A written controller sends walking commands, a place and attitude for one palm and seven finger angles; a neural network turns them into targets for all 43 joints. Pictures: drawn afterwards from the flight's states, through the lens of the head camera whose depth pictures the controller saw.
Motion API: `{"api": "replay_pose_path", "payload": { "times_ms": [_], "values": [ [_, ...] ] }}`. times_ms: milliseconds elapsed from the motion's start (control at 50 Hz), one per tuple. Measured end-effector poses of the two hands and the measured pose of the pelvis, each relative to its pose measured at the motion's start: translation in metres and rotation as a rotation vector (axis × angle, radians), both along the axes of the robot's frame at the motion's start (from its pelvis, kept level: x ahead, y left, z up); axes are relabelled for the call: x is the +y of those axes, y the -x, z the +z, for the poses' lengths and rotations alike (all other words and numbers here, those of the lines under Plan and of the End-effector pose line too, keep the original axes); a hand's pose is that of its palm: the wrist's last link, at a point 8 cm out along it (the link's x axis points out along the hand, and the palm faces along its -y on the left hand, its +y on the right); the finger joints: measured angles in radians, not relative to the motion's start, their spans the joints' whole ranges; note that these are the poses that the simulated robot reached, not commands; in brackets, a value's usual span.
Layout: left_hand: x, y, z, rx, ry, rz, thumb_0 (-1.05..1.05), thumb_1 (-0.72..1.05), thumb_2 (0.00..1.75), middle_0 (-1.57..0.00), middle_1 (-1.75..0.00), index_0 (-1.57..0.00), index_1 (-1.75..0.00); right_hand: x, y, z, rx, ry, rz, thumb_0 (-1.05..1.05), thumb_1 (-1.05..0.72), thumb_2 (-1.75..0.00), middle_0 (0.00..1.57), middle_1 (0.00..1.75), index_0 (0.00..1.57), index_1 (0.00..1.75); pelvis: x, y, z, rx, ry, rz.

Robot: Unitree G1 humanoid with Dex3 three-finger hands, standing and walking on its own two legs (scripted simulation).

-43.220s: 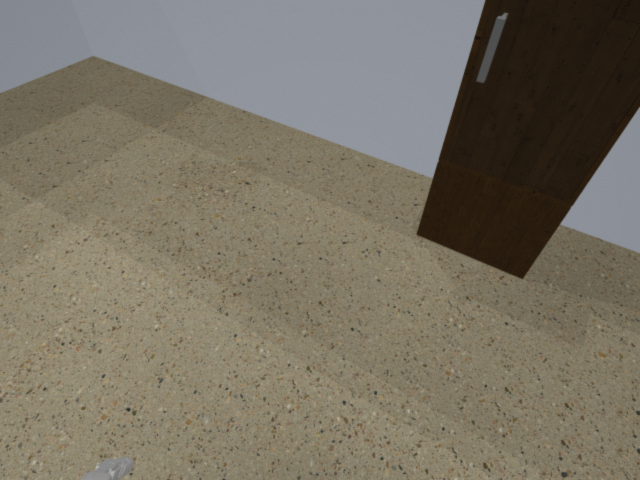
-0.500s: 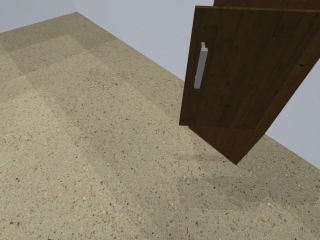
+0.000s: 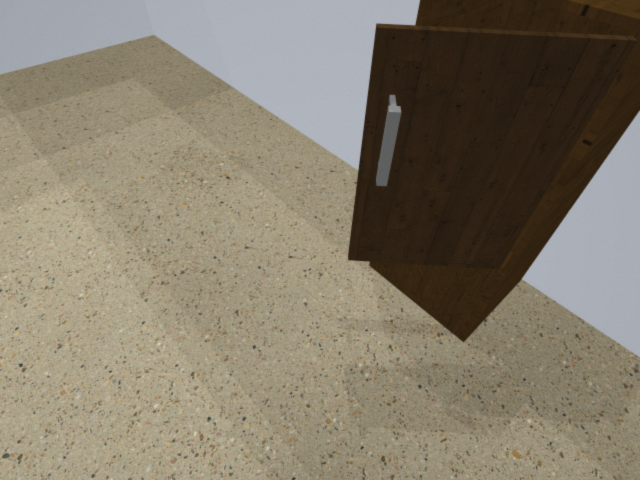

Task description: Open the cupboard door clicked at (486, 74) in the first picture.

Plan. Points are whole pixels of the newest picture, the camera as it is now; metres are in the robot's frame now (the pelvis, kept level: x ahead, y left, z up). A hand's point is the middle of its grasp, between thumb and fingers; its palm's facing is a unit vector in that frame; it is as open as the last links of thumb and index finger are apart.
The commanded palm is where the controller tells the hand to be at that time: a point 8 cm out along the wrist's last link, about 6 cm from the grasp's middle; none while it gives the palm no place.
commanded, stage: shuffle to correct the standing spot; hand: left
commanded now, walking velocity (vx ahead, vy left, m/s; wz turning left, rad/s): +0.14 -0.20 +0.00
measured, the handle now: (386, 142) +0.69 -0.09 +0.05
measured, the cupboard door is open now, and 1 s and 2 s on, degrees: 44 44 44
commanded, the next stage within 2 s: come to a stop and stand still in 1.42 s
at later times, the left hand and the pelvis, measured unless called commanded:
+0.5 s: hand out of the picture +0.00 +0.09 -0.20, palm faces +0.08 -0.99 -0.09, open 7.3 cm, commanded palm none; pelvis +0.08 -0.05 -0.02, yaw -1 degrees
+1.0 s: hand (315, 416) +0.25 +0.02 -0.17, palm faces -0.05 -0.97 -0.24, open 7.3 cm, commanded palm none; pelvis +0.15 -0.17 -0.01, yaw +0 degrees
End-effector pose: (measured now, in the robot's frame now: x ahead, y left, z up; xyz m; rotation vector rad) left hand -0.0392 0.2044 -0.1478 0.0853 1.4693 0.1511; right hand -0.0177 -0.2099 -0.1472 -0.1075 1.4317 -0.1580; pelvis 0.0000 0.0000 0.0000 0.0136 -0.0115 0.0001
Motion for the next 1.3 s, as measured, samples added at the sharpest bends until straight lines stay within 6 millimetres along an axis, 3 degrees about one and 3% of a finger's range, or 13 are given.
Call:
{"api": "replay_pose_path", "payload": {
  "times_ms": [220, 300, 420, 480, 520, 620, 740, 860, 940, 1020, 1100, 1240, 1300],
  "values": [
    [-0.022, -0.026, 0.005, -0.015, -0.056, 0.038, 0.00, 0.91, 0.90, -0.20, -0.30, -0.20, -0.30, -0.045, -0.010, -0.009, 0.085, 0.003, 0.000, 0.01, -0.91, -0.90, 0.20, 0.30, 0.20, 0.30, -0.041, -0.028, -0.007, 0.044, 0.002, 0.032],
    [-0.040, -0.023, 0.006, 0.012, -0.042, 0.070, 0.00, 0.91, 0.90, -0.20, -0.30, -0.20, -0.30, -0.065, -0.052, -0.002, 0.050, 0.037, 0.037, 0.01, -0.91, -0.90, 0.20, 0.30, 0.20, 0.30, -0.049, -0.043, -0.004, 0.042, -0.002, 0.037],
    [-0.063, -0.018, -0.003, 0.118, 0.026, 0.069, 0.00, 0.91, 0.90, -0.20, -0.30, -0.20, -0.30, -0.075, -0.148, 0.005, -0.129, 0.080, 0.079, 0.01, -0.91, -0.90, 0.20, 0.30, 0.20, 0.30, -0.053, -0.067, -0.008, 0.042, 0.018, 0.021],
    [-0.066, -0.028, -0.017, 0.151, 0.063, 0.058, 0.00, 0.91, 0.90, -0.20, -0.30, -0.20, -0.30, -0.074, -0.189, 0.005, -0.239, 0.107, 0.085, 0.01, -0.91, -0.90, 0.20, 0.30, 0.20, 0.30, -0.052, -0.082, -0.019, 0.031, 0.037, -0.002],
    [-0.065, -0.044, -0.024, 0.146, 0.071, 0.033, 0.00, 0.91, 0.90, -0.20, -0.30, -0.20, -0.30, -0.074, -0.200, 0.009, -0.284, 0.117, 0.076, 0.01, -0.91, -0.90, 0.20, 0.30, 0.20, 0.30, -0.054, -0.088, -0.021, 0.015, 0.027, -0.019],
    [-0.055, -0.117, -0.019, -0.006, 0.042, 0.005, 0.00, 0.91, 0.90, -0.20, -0.30, -0.20, -0.30, -0.079, -0.192, 0.021, -0.238, 0.117, 0.077, 0.00, -0.91, -0.90, 0.20, 0.30, 0.20, 0.30, -0.064, -0.101, -0.007, 0.008, 0.039, -0.015],
    [-0.056, -0.194, 0.000, -0.169, 0.006, -0.019, 0.00, 0.91, 0.90, -0.20, -0.30, -0.20, -0.30, -0.114, -0.169, 0.031, -0.122, 0.138, 0.055, 0.00, -0.94, -0.90, 0.20, 0.30, 0.20, 0.30, -0.083, -0.115, 0.006, 0.029, 0.064, -0.007],
    [-0.082, -0.246, 0.009, -0.196, -0.033, -0.098, 0.00, 0.91, 0.90, -0.20, -0.30, -0.20, -0.30, -0.153, -0.141, 0.024, -0.027, 0.113, -0.016, 0.00, -0.92, -0.90, 0.20, 0.30, 0.20, 0.30, -0.120, -0.130, 0.005, 0.046, 0.056, -0.009],
    [-0.111, -0.277, 0.008, -0.242, -0.072, -0.140, 0.00, 0.91, 0.90, -0.20, -0.30, -0.20, -0.30, -0.189, -0.125, 0.002, 0.043, 0.085, -0.062, 0.01, -0.91, -0.90, 0.20, 0.30, 0.20, 0.30, -0.155, -0.145, -0.010, 0.052, 0.017, -0.009],
    [-0.141, -0.286, 0.015, -0.258, -0.093, -0.140, 0.00, 0.91, 0.90, -0.20, -0.30, -0.20, -0.30, -0.218, -0.128, -0.008, 0.094, 0.088, -0.065, 0.01, -0.91, -0.90, 0.20, 0.30, 0.20, 0.30, -0.174, -0.150, -0.010, 0.037, 0.025, 0.006],
    [-0.165, -0.278, 0.015, -0.254, -0.077, -0.101, 0.00, 0.91, 0.90, -0.20, -0.30, -0.20, -0.30, -0.233, -0.155, -0.001, 0.054, 0.089, -0.037, 0.01, -0.91, -0.90, 0.20, 0.30, 0.20, 0.30, -0.190, -0.155, -0.004, 0.024, 0.020, 0.020],
    [-0.185, -0.259, -0.008, -0.215, -0.027, -0.048, 0.00, 0.92, 0.90, -0.21, -0.30, -0.21, -0.30, -0.240, -0.215, 0.010, -0.097, 0.113, 0.024, 0.01, -0.91, -0.90, 0.20, 0.30, 0.20, 0.30, -0.210, -0.160, -0.009, 0.020, 0.047, 0.018],
    [-0.192, -0.248, -0.022, -0.177, 0.004, -0.031, 0.00, 0.92, 0.90, -0.20, -0.30, -0.21, -0.30, -0.240, -0.228, 0.011, -0.156, 0.128, 0.040, 0.01, -0.91, -0.90, 0.20, 0.30, 0.20, 0.30, -0.215, -0.160, -0.015, 0.011, 0.053, 0.016]
  ]
}}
